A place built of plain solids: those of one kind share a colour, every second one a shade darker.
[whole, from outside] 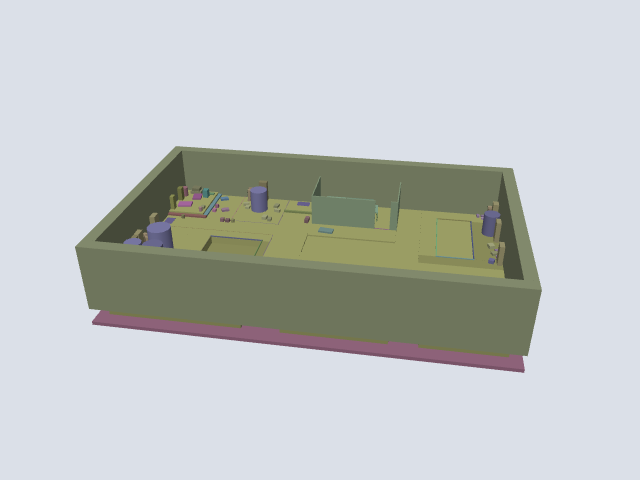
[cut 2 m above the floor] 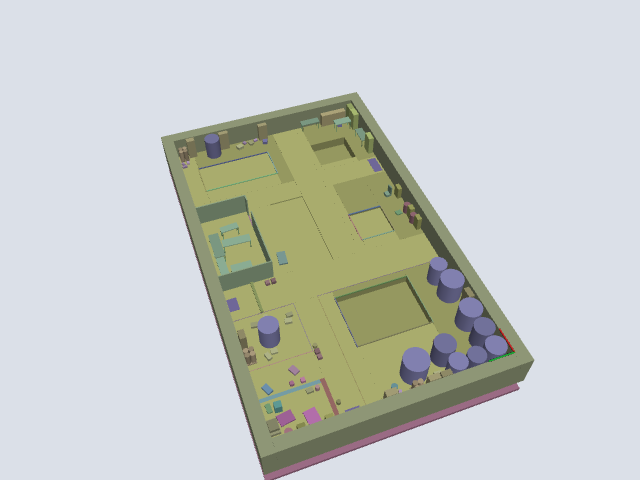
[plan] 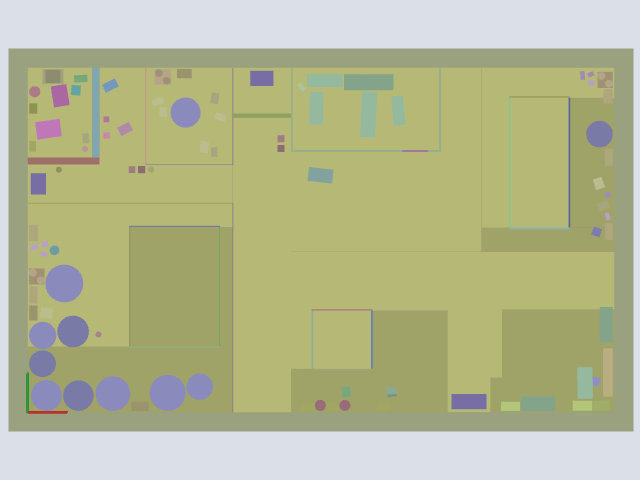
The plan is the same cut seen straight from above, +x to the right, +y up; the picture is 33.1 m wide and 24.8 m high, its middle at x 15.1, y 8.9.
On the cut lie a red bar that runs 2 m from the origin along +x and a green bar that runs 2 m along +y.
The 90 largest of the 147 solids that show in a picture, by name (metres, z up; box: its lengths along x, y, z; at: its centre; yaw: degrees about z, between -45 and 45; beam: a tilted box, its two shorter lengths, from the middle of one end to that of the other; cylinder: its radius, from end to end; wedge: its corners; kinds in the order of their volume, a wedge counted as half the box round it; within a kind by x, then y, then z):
{
 "floor_1": {"box": [3.34, 4.64, 1.3], "at": [1.67, 15.48, -0.35]},
 "floor_2": {"box": [5.3, 6.17, 2.1], "at": [2.65, 6.49, -1.05]},
 "floor_3": {"box": [2.4, 5.0, 1.0], "at": [4.9, 15.3, -0.5]},
 "floor_4": {"box": [10.6, 3.4, 2.1], "at": [5.3, 1.7, -1.05]},
 "floor_5": {"box": [10.6, 1.23, 2.1], "at": [5.3, 10.19, -1.05]},
 "floor_6": {"box": [10.6, 2.0, 1.0], "at": [5.3, 11.8, -0.5]},
 "floor_7": {"box": [4.58, 6.17, 1.47], "at": [7.59, 6.49, -1.36]},
 "floor_8": {"box": [4.5, 5.0, 1.0], "at": [8.35, 15.3, -0.5]},
 "floor_9": {"box": [0.72, 6.17, 2.1], "at": [10.24, 6.49, -1.05]},
 "floor_10": {"box": [3.0, 17.8, 1.0], "at": [12.1, 8.9, -0.5]},
 "floor_11": {"box": [1.15, 2.99, 2.1], "at": [14.18, 3.75, -1.05]},
 "floor_12": {"box": [2.99, 2.99, 1.93], "at": [16.25, 3.75, -1.14]},
 "floor_13": {"box": [7.75, 3.05, 0.88], "at": [17.48, 9.82, -0.56]},
 "floor_14": {"box": [7.75, 2.1, 1.0], "at": [17.48, 12.4, -0.5]},
 "floor_15": {"box": [7.75, 4.35, 1.0], "at": [17.48, 15.62, -0.5]},
 "floor_16": {"box": [8.1, 2.25, 2.1], "at": [17.65, 1.12, -1.05]},
 "floor_17": {"box": [8.1, 0.66, 2.1], "at": [17.65, 5.57, -1.05]},
 "floor_18": {"box": [3.96, 2.99, 2.1], "at": [19.72, 3.75, -1.05]},
 "floor_19": {"box": [16.7, 2.4, 1.0], "at": [21.95, 7.1, -0.5]},
 "floor_20": {"box": [2.1, 9.5, 1.0], "at": [22.4, 13.05, -0.5]},
 "floor_21": {"box": [2.2, 5.9, 1.0], "at": [22.8, 2.95, -0.5]},
 "floor_22": {"box": [0.6, 3.52, 2.1], "at": [24.2, 3.56, -1.05]},
 "floor_23": {"box": [1.5, 6.7, 2.1], "at": [24.2, 12.9, -1.05]},
 "floor_24": {"box": [2.99, 3.52, 1.2], "at": [26.0, 3.56, -1.5]},
 "floor_25": {"box": [2.99, 6.7, 2.1], "at": [26.45, 12.9, -1.05]},
 "floor_26": {"box": [6.85, 1.25, 2.1], "at": [26.88, 8.93, -1.05]},
 "floor_27": {"box": [6.85, 1.55, 2.1], "at": [26.88, 17.02, -1.05]},
 "floor_28": {"box": [6.4, 1.8, 2.1], "at": [27.1, 0.9, -1.05]},
 "floor_29": {"box": [6.4, 0.58, 2.1], "at": [27.1, 5.61, -1.05]},
 "floor_30": {"box": [2.81, 3.52, 2.1], "at": [28.89, 3.56, -1.05]},
 "floor_31": {"box": [2.36, 6.7, 2.1], "at": [29.12, 12.9, -1.05]},
 "wall_1": {"box": [1.0, 17.8, 5.5], "at": [-0.5, 8.9, 1.75]},
 "wall_2": {"box": [32.3, 1.0, 5.5], "at": [15.15, -0.5, 1.75]},
 "wall_3": {"box": [32.3, 1.0, 5.5], "at": [15.15, 18.3, 1.75]},
 "wall_4": {"box": [1.0, 17.8, 5.5], "at": [30.8, 8.9, 1.75]},
 "floor_base_1": {"box": [32.3, 19.8, 0.3], "at": [15.15, 8.9, -2.35]},
 "vat_1": {"cylinder": 0.69, "from": [0.77, 2.51, 0.0], "to": [0.77, 2.51, 2.02]},
 "vat_2": {"cylinder": 0.7, "from": [0.78, 3.97, 0.0], "to": [0.78, 3.97, 2.2]},
 "vat_3": {"cylinder": 0.8, "from": [0.97, 0.87, 0.0], "to": [0.97, 0.87, 2.62]},
 "vat_4": {"cylinder": 0.98, "from": [1.89, 6.66, 0.0], "to": [1.89, 6.66, 2.21]},
 "vat_5": {"cylinder": 0.82, "from": [2.34, 4.17, 0.0], "to": [2.34, 4.17, 2.03]},
 "vat_6": {"cylinder": 0.79, "from": [2.62, 0.86, 0.0], "to": [2.62, 0.86, 2.17]},
 "vat_7": {"cylinder": 0.9, "from": [4.4, 0.96, 0.0], "to": [4.4, 0.96, 2.43]},
 "vat_8": {"cylinder": 0.94, "from": [7.23, 1.0, 0.0], "to": [7.23, 1.0, 2.59]},
 "vat_9": {"cylinder": 0.78, "from": [8.15, 15.48, 0.0], "to": [8.15, 15.48, 2.02]},
 "vat_10": {"cylinder": 0.69, "from": [8.88, 1.32, 0.0], "to": [8.88, 1.32, 1.99]},
 "vat_11": {"cylinder": 0.69, "from": [29.54, 14.37, 0.0], "to": [29.54, 14.37, 1.92]},
 "control_cabinet_1": {"box": [0.43, 0.79, 1.9], "at": [0.28, 5.13, 0.95]},
 "control_cabinet_2": {"box": [0.43, 0.87, 1.93], "at": [0.28, 6.06, 0.96]},
 "control_cabinet_3": {"box": [0.48, 0.85, 1.88], "at": [0.31, 9.26, 0.94]},
 "control_cabinet_4": {"box": [0.88, 0.47, 1.79], "at": [5.8, 0.3, 0.9]},
 "control_cabinet_5": {"box": [0.77, 0.48, 1.96], "at": [8.1, 17.49, 0.98]},
 "control_cabinet_6": {"box": [0.49, 0.73, 2.04], "at": [29.98, 16.32, 1.02]},
 "control_cabinet_7": {"box": [0.41, 0.86, 1.77], "at": [30.02, 9.34, 0.89]},
 "control_cabinet_8": {"box": [0.41, 0.88, 1.89], "at": [30.02, 13.18, 0.94]},
 "part_1": {"box": [0.1, 4.25, 2.85], "at": [13.65, 15.68, 1.38]},
 "part_2": {"box": [5.75, 0.1, 2.85], "at": [16.48, 13.5, 1.38]},
 "part_3": {"box": [0.65, 0.1, 2.85], "at": [21.02, 13.5, 1.38]},
 "part_4": {"box": [0.1, 4.25, 2.85], "at": [21.3, 15.68, 1.38]},
 "tool_cabinet_1": {"box": [0.98, 0.47, 1.81], "at": [24.94, 0.3, 0.91]},
 "tool_cabinet_2": {"box": [1.01, 0.53, 1.85], "at": [28.66, 0.34, 0.93]},
 "tool_cabinet_3": {"box": [0.85, 0.53, 1.8], "at": [29.66, 0.34, 0.9]},
 "step_terE_tread_1": {"box": [0.36, 4.64, 1.15], "at": [3.52, 15.48, -0.42]},
 "bar_rack_1": {"box": [0.51, 2.49, 1.29], "at": [29.98, 2.06, 0.65]},
 "step_terS_tread_1": {"box": [3.7, 0.36, 1.15], "at": [1.85, 12.98, -0.42]},
 "crate_stack_1": {"box": [0.36, 0.56, 1.29], "at": [0.25, 13.74, 0.94]},
 "crate_stack_2": {"box": [0.42, 0.55, 1.25], "at": [0.28, 15.69, 0.93]},
 "crate_stack_3": {"box": [0.65, 0.39, 1.27], "at": [14.45, 0.27, 0.64]},
 "crate_stack_4": {"box": [0.58, 0.43, 1.19], "at": [15.75, 0.28, 0.59]},
 "crate_stack_5": {"box": [0.68, 0.37, 1.16], "at": [18.41, 0.26, 0.58]},
 "keg_stack_1": {"box": [0.8, 0.84, 0.19], "at": [0.47, 7.01, 0.05]},
 "keg_stack_2": {"cylinder": 0.2, "from": [6.78, 17.13, 0.14], "to": [6.78, 17.13, 1.17]},
 "keg_stack_3": {"cylinder": 0.2, "from": [6.78, 17.53, 0.14], "to": [6.78, 17.53, 1.17]},
 "keg_stack_4": {"box": [0.86, 0.8, 0.19], "at": [6.98, 17.33, 0.05]},
 "keg_stack_5": {"cylinder": 0.2, "from": [7.18, 17.13, 0.14], "to": [7.18, 17.13, 1.17]},
 "keg_stack_6": {"cylinder": 0.2, "from": [7.18, 17.53, 0.14], "to": [7.18, 17.53, 1.17]},
 "keg_stack_7": {"box": [0.79, 0.85, 0.19], "at": [29.84, 17.18, 0.05]},
 "barrel_1": {"cylinder": 0.29, "from": [0.36, 16.56, 0.3], "to": [0.36, 16.56, 1.17]},
 "barrel_2": {"cylinder": 0.28, "from": [15.12, 0.35, 0.0], "to": [15.12, 0.35, 0.94]},
 "barrel_3": {"cylinder": 0.28, "from": [16.39, 0.35, 0.0], "to": [16.39, 0.35, 0.95]},
 "sack_pile_1": {"box": [1.09, 0.76, 0.3], "at": [1.3, 17.35, 0.45]},
 "sack_pile_2": {"box": [0.76, 0.68, 0.3], "at": [1.3, 17.35, 0.75]},
 "pallet_1": {"box": [1.28, 0.91, 0.18], "at": [1.07, 14.62, 0.34], "yaw": 7.8},
 "pallet_2": {"box": [0.82, 1.1, 0.18], "at": [1.68, 16.35, 0.34], "yaw": 9.0},
 "workbench_top_1": {"box": [0.78, 2.35, 0.08], "at": [17.61, 15.39, 0.85], "yaw": -2.7},
 "workbench_top_2": {"box": [2.55, 0.84, 0.08], "at": [17.62, 17.05, 0.9]},
 "bin_1": {"box": [0.49, 0.53, 0.78], "at": [2.49, 16.64, 0.69], "yaw": -3.6},
 "inway_pallet_1": {"box": [1.28, 0.72, 0.21], "at": [15.13, 12.24, 0.06], "yaw": -6.3},
 "step_hump_1": {"box": [3.0, 0.22, 0.23], "at": [12.1, 15.33, 0.07]},
 "crate_1": {"box": [0.62, 0.54, 0.4], "at": [0.97, 5.13, 0.2], "yaw": -5.4}
}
